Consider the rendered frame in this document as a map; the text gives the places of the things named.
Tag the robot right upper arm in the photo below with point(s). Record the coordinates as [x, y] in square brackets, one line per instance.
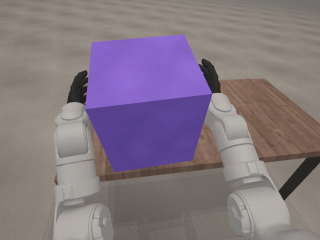
[259, 213]

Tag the robot left forearm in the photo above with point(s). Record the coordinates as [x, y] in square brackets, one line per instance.
[73, 147]

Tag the left robot hand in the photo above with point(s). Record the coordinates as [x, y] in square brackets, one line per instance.
[77, 90]

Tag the right robot hand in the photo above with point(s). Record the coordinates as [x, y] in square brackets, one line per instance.
[210, 76]

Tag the table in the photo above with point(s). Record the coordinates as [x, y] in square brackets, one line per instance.
[280, 130]

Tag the carton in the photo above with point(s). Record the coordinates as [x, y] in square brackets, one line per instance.
[147, 100]

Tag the robot right forearm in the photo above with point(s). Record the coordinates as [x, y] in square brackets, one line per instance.
[242, 166]

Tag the robot left upper arm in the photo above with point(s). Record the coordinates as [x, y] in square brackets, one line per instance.
[86, 222]

